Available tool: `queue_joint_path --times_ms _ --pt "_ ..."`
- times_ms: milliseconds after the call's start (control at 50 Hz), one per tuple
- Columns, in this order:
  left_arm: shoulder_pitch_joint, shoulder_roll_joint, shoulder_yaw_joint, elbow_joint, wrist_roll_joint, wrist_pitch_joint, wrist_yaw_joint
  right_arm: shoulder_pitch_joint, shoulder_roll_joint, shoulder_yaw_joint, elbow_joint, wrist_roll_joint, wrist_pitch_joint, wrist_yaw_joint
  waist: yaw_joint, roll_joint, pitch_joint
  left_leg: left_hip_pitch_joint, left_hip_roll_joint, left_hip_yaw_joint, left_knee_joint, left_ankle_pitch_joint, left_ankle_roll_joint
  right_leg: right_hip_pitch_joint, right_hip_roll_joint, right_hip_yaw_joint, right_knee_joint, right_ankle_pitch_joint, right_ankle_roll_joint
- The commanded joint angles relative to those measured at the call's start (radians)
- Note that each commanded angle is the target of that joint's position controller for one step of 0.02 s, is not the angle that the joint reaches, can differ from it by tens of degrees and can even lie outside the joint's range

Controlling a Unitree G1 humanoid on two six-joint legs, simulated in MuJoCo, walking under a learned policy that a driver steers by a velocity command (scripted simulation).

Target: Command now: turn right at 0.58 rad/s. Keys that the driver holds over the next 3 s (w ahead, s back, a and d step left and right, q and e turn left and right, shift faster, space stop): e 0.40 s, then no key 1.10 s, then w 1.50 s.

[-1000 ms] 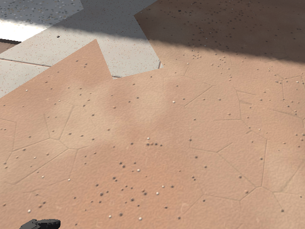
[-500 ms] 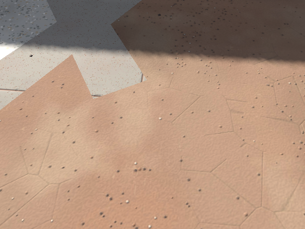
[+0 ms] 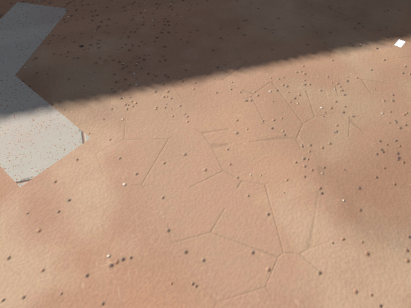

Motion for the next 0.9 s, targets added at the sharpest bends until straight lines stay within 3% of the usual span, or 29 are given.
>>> queue_joint_path --times_ms 20,40,60,80,100,120,140,180,260,320,400,460,480,500,520,540,560,600,660,700,740,760,780,800,820,840,860,880,900 --pt "0.111 0.160 0.061 -0.046 0.002 -0.010 0.010 0.052 -0.130 -0.040 -0.023 0.000 -0.019 0.007 0.038 0.008 -0.152 -0.050 0.118 -0.031 0.160 0.215 0.069 0.281 -0.025 0.086 -0.254 0.364 -0.102" --pt "0.124 0.293 0.085 -0.074 0.010 -0.014 0.028 0.047 -0.054 -0.011 -0.073 -0.064 -0.023 0.015 0.005 -0.337 -0.161 -0.379 -0.027 0.029 0.488 -0.385 -0.039 0.447 -0.313 0.471 -0.212 0.817 -0.253" --pt "0.143 0.260 0.073 -0.086 0.044 -0.038 0.016 -0.054 -0.105 -0.025 -0.101 -0.046 -0.028 0.006 0.096 -0.245 -0.227 -0.446 -0.085 -0.142 0.664 -0.444 -0.051 0.368 -0.391 0.548 -0.242 0.781 -0.411" --pt "0.113 0.232 0.063 -0.077 0.049 -0.056 0.010 -0.090 -0.136 -0.036 -0.104 -0.018 -0.023 0.000 0.088 -0.164 -0.183 -0.456 -0.066 -0.182 0.720 -0.366 -0.038 0.323 -0.327 0.465 -0.265 0.656 -0.380" --pt "0.055 0.206 0.056 -0.073 0.032 -0.065 0.015 -0.081 -0.141 -0.041 -0.094 -0.013 -0.018 -0.008 0.055 -0.133 -0.137 -0.462 -0.054 -0.194 0.697 -0.273 -0.027 0.283 -0.262 0.397 -0.269 0.556 -0.317" --pt "0.013 0.175 0.045 -0.078 0.015 -0.063 0.021 -0.066 -0.142 -0.044 -0.077 -0.022 -0.012 -0.017 0.037 -0.108 -0.123 -0.454 -0.046 -0.203 0.665 -0.210 -0.028 0.255 -0.224 0.365 -0.272 0.492 -0.276" --pt "-0.014 0.170 0.039 -0.083 0.009 -0.059 0.027 -0.047 -0.144 -0.047 -0.075 -0.030 -0.009 -0.021 0.019 -0.123 -0.116 -0.411 -0.057 -0.200 0.660 -0.159 -0.034 0.205 -0.203 0.345 -0.277 0.502 -0.266" --pt "-0.019 0.163 0.033 -0.085 0.017 -0.055 0.036 -0.016 -0.127 -0.044 -0.069 -0.026 -0.012 -0.015 0.004 -0.136 -0.139 -0.365 -0.083 -0.194 0.636 -0.096 -0.043 0.187 -0.176 0.333 -0.283 0.489 -0.268" --pt "0.004 0.181 0.040 -0.077 0.012 -0.051 0.049 -0.050 -0.096 -0.030 -0.080 -0.021 -0.018 -0.010 0.027 -0.141 -0.138 -0.334 -0.104 -0.208 0.417 -0.058 -0.054 0.203 -0.156 0.373 -0.273 0.373 -0.263" --pt "-0.002 0.197 0.046 -0.080 0.014 -0.044 0.047 -0.066 -0.097 -0.028 -0.088 -0.017 -0.024 0.000 0.038 -0.159 -0.123 -0.262 -0.123 -0.217 0.300 -0.071 -0.050 0.153 -0.150 0.432 -0.270 0.271 -0.266" --pt "-0.017 0.199 0.048 -0.084 0.008 -0.036 0.036 -0.057 -0.109 -0.033 -0.097 -0.008 -0.040 0.015 0.041 -0.174 -0.123 -0.174 -0.148 -0.224 0.167 -0.098 -0.030 0.143 -0.141 0.529 -0.242 0.301 -0.259" --pt "-0.050 0.170 0.035 -0.086 -0.003 -0.028 0.040 0.017 -0.101 -0.035 -0.078 -0.012 -0.053 0.028 -0.005 -0.163 -0.149 -0.009 -0.133 -0.196 -0.097 0.092 0.004 0.131 -0.099 0.519 -0.169 0.326 -0.201" --pt "-0.012 0.137 0.024 -0.078 0.003 -0.030 0.043 0.025 -0.131 -0.040 -0.082 -0.025 -0.054 0.026 0.007 -0.111 -0.163 0.092 -0.044 -0.259 -0.146 0.202 0.037 0.070 -0.057 0.482 -0.118 0.199 -0.149" --pt "0.055 0.080 0.006 -0.074 0.025 -0.035 0.041 0.003 -0.193 -0.047 -0.104 -0.044 -0.049 0.020 0.063 0.125 -0.181 0.177 0.154 -0.455 -0.170 0.402 0.124 -0.034 0.069 0.334 0.072 -0.119 -0.083" --pt "0.019 0.134 0.025 -0.093 0.015 -0.044 0.046 -0.001 -0.196 -0.045 -0.092 -0.068 -0.047 0.024 0.051 0.278 -0.119 0.102 0.272 -0.637 -0.202 0.460 0.300 -0.166 0.147 0.218 0.232 -0.365 -0.033" --pt "0.031 0.205 0.048 -0.070 0.020 -0.047 0.052 -0.018 -0.161 -0.037 -0.107 -0.053 -0.051 0.025 0.035 0.187 -0.103 0.080 0.276 -0.619 -0.206 0.411 0.338 -0.180 0.106 0.232 0.411 -0.355 0.000" --pt "0.035 0.211 0.057 -0.050 0.013 -0.043 0.051 -0.040 -0.140 -0.030 -0.106 -0.039 -0.050 0.020 0.043 0.138 -0.091 0.075 0.221 -0.541 -0.192 0.367 0.301 -0.194 0.103 0.233 0.486 -0.297 0.016" --pt "0.054 0.153 0.046 -0.021 0.014 -0.025 0.055 -0.074 -0.111 -0.017 -0.107 -0.016 -0.048 0.016 0.048 0.115 -0.069 0.080 0.150 -0.438 -0.173 0.344 0.252 -0.202 0.095 0.235 0.517 -0.215 0.050" --pt "0.028 0.073 0.016 -0.024 0.011 -0.025 0.048 -0.065 -0.086 -0.005 -0.093 -0.024 -0.036 0.013 0.036 0.152 -0.088 0.098 0.084 -0.331 -0.160 0.385 0.235 -0.117 0.061 0.150 0.315 -0.171 0.070" --pt "-0.008 0.041 -0.001 -0.032 0.015 -0.030 0.042 -0.044 -0.106 -0.010 -0.084 -0.023 -0.025 0.013 0.005 0.187 -0.106 0.110 0.078 -0.317 -0.144 0.402 0.236 -0.028 0.031 0.092 0.129 -0.182 0.069" --pt "0.005 0.062 0.005 -0.019 0.006 -0.033 0.038 -0.013 -0.130 -0.014 -0.073 -0.015 -0.015 0.014 -0.005 0.192 -0.116 0.121 0.090 -0.340 -0.123 0.404 0.242 0.041 0.037 0.061 -0.032 -0.103 0.059" --pt "0.038 0.062 0.007 0.000 0.008 -0.035 0.036 -0.019 -0.126 -0.010 -0.070 -0.008 -0.013 0.016 0.017 0.179 -0.113 0.102 0.084 -0.335 -0.108 0.399 0.230 0.106 0.044 0.046 -0.168 0.010 0.043" --pt "0.055 0.067 0.006 0.012 0.015 -0.037 0.034 0.004 -0.113 -0.003 -0.059 -0.001 -0.016 0.018 0.027 0.158 -0.104 0.072 0.073 -0.329 -0.104 0.379 0.198 0.178 0.043 0.052 -0.297 0.129 0.020" --pt "0.058 0.101 0.009 0.006 0.026 -0.038 0.038 0.039 -0.099 0.004 -0.048 -0.008 -0.029 0.022 0.016 0.112 -0.120 0.013 0.060 -0.320 -0.098 0.316 0.141 0.274 -0.009 0.124 -0.300 0.235 -0.012" --pt "0.069 0.170 0.020 -0.004 0.035 -0.036 0.047 0.053 -0.075 0.015 -0.056 -0.037 -0.046 0.032 -0.017 -0.037 -0.154 -0.043 -0.003 -0.245 -0.027 0.209 0.080 0.337 -0.119 0.226 -0.234 0.453 -0.059" --pt "0.030 0.131 0.011 0.018 0.040 -0.038 0.039 0.054 -0.035 0.025 -0.053 -0.043 -0.052 0.032 -0.044 -0.173 -0.150 0.031 -0.058 -0.175 -0.065 0.047 0.027 0.195 -0.128 0.233 -0.222 0.289 -0.121" --pt "0.001 0.075 -0.002 -0.001 0.041 -0.045 0.028 0.002 -0.073 0.021 -0.047 -0.048 -0.051 0.029 -0.007 -0.124 -0.107 0.052 -0.064 -0.170 -0.049 0.066 -0.001 0.148 -0.092 0.222 -0.243 0.158 -0.119" --pt "0.010 0.061 -0.007 0.010 0.048 -0.051 0.027 -0.023 -0.081 0.017 -0.045 -0.042 -0.049 0.028 0.005 -0.099 -0.087 0.049 -0.068 -0.166 -0.042 0.088 -0.002 0.130 -0.075 0.211 -0.252 0.104 -0.099" --pt "0.018 0.075 -0.007 0.016 0.046 -0.058 0.028 -0.027 -0.075 0.017 -0.039 -0.036 -0.042 0.023 0.007 -0.094 -0.063 0.048 -0.066 -0.168 -0.036 0.109 0.003 0.112 -0.060 0.201 -0.252 0.103 -0.085"
Next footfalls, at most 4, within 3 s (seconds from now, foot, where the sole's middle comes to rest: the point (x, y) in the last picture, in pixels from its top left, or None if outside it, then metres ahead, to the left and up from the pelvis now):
0.02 right None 0.04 -0.12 -0.77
0.48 left None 0.09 0.10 -0.77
0.80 right None -0.03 -0.14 -0.77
2.22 right None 0.39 -0.26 -0.77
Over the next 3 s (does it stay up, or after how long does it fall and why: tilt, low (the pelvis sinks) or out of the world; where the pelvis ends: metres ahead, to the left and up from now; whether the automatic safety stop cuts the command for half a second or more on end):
stays up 0.68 -0.19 0.01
